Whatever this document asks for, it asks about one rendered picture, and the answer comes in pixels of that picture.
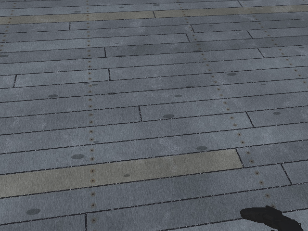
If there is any robot right hand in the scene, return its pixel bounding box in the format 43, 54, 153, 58
240, 205, 303, 231

